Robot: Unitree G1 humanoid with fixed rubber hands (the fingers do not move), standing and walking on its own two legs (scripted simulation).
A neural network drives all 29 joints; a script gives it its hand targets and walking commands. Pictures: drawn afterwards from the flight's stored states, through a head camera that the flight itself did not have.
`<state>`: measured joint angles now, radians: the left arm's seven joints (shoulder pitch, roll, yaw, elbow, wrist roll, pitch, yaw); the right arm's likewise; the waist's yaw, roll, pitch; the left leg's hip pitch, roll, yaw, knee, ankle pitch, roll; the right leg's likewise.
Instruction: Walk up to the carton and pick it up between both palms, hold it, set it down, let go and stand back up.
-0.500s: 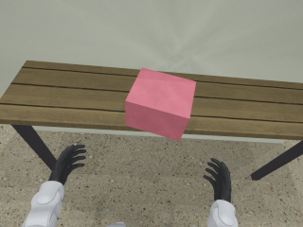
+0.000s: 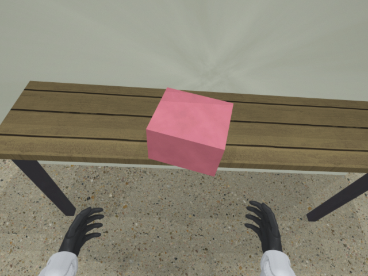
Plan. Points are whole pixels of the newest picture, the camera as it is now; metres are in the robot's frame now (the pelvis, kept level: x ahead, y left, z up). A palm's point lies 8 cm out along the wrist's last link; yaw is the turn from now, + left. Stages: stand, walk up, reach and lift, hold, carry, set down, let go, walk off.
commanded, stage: set down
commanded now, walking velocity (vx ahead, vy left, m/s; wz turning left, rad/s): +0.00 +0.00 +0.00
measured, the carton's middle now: (190, 131) +0.52 -0.02 -0.06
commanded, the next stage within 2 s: let go in 1.32 s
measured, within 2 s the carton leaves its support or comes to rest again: neither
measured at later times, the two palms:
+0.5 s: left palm (78, 246) +0.19 +0.22 -0.06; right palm (280, 259) +0.17 -0.21 -0.06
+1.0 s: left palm (76, 254) +0.17 +0.22 -0.07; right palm (280, 262) +0.17 -0.22 -0.08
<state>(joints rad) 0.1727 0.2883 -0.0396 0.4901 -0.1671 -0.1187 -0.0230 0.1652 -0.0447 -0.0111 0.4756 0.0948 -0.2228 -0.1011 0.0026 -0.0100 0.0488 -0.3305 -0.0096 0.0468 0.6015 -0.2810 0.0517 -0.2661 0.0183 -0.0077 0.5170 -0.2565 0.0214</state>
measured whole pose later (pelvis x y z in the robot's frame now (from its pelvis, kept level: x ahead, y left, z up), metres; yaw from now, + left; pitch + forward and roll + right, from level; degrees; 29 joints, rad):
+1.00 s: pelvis +0.01 -0.02 +0.01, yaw +0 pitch -1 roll -1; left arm 0.17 0.29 -0.04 0.49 -0.17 0.11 0.02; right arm 0.19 -0.12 -0.01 0.66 0.02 -0.18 0.00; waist 0.02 -0.01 0.07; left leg -0.26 -0.01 0.05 0.52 -0.25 0.04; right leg -0.22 0.02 -0.01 0.48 -0.26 0.00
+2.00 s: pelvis +0.02 -0.02 +0.01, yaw +0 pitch +0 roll -1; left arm 0.19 0.26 -0.04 0.63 -0.08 0.05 0.02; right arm 0.20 -0.23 -0.01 0.77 -0.05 -0.06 0.02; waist 0.02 -0.01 -0.02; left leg -0.26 -0.01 0.05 0.52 -0.27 0.04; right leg -0.22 0.02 -0.01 0.48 -0.27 0.00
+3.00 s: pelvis -0.01 -0.02 +0.01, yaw +0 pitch -2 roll -1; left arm 0.21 0.26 -0.04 0.96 -0.08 -0.02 0.01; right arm 0.24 -0.30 -0.01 0.92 -0.03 -0.04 0.01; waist 0.02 0.03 -0.03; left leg -0.26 -0.01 0.05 0.52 -0.23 0.04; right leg -0.22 0.02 -0.01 0.48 -0.24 0.00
